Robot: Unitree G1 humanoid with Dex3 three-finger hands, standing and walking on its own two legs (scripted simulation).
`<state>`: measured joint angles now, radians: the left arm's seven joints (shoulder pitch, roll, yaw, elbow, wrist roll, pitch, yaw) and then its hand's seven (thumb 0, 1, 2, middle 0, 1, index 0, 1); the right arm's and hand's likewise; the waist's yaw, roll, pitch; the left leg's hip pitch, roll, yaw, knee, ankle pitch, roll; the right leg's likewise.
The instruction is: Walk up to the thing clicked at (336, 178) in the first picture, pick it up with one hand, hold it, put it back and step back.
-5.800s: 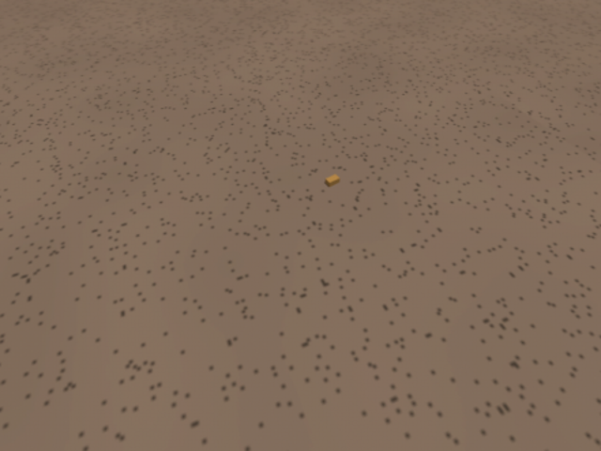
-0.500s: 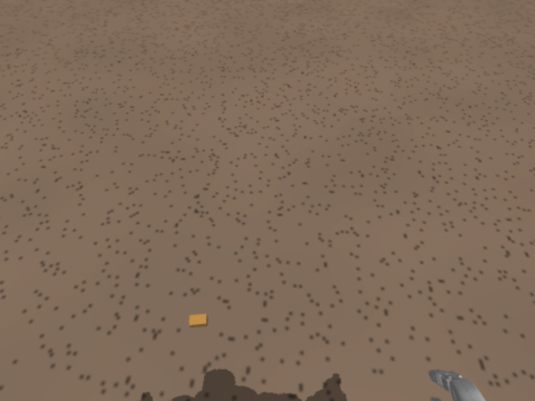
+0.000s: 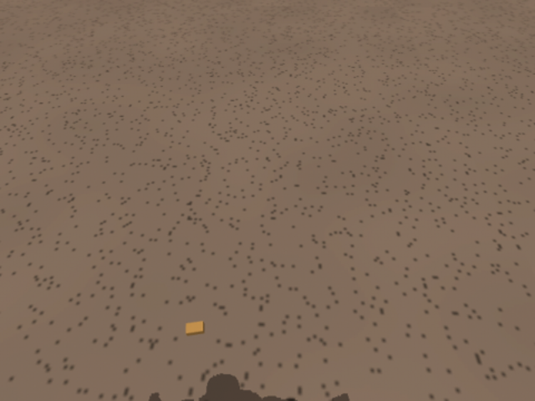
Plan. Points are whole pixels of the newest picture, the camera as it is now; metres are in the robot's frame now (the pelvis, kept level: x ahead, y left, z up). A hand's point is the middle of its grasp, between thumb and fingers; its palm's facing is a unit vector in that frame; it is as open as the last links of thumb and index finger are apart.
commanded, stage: walk up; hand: left
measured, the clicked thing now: (195, 328) +0.48 +0.28 -0.76
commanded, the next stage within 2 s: stand in 0.18 s
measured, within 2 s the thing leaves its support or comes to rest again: neither
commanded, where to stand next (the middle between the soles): +0.04 +0.03 m, yaw +1 degrees
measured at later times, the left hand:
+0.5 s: hand out of the picture +0.10 +0.24 -0.15, palm faces -0.02 -0.95 -0.33, open 7.4 cm
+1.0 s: hand out of the picture +0.08 +0.24 -0.15, palm faces +0.00 -0.94 -0.35, open 7.4 cm
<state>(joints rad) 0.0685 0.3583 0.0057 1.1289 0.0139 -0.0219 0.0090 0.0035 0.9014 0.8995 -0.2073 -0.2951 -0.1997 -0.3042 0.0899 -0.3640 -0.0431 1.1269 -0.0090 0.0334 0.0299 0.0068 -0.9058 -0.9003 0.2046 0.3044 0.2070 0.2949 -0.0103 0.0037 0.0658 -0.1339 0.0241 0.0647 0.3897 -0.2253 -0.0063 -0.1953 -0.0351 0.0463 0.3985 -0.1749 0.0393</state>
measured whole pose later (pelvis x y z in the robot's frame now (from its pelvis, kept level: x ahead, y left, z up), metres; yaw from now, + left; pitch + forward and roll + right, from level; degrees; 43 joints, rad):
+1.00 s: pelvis +0.01 -0.02 +0.00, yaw +1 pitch -2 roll +0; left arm 0.10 0.35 0.00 1.13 0.01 -0.01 -0.01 0.00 0.90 0.90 -0.21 -0.29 -0.20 -0.30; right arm 0.09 -0.35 -0.02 1.14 -0.01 0.01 0.01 0.01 -0.91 -0.90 0.21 0.30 0.21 0.29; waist 0.00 0.00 0.05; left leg -0.08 0.05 0.04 0.30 -0.19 -0.03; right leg -0.13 -0.01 0.01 0.32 -0.15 0.02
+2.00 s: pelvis +0.01 -0.02 +0.00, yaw +1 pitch -2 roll +0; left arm 0.10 0.35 0.00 1.13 0.01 -0.01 -0.01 0.00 0.90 0.90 -0.21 -0.29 -0.20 -0.30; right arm 0.11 -0.35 -0.01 1.13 -0.01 0.00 0.01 0.01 -0.91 -0.90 0.21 0.30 0.21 0.29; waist 0.00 0.00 0.05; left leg -0.07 0.05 0.04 0.30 -0.19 -0.04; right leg -0.13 -0.01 0.01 0.33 -0.16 0.01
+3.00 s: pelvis +0.02 -0.02 +0.00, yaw +1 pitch -2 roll +0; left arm 0.11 0.35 0.00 1.12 0.01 -0.01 -0.01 0.00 0.90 0.90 -0.21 -0.29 -0.20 -0.30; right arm 0.12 -0.35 -0.01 1.12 -0.01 0.00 0.01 0.01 -0.91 -0.90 0.21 0.30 0.21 0.30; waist 0.00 0.00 0.05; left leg -0.07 0.05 0.04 0.30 -0.20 -0.04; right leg -0.13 -0.01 0.02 0.33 -0.17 0.01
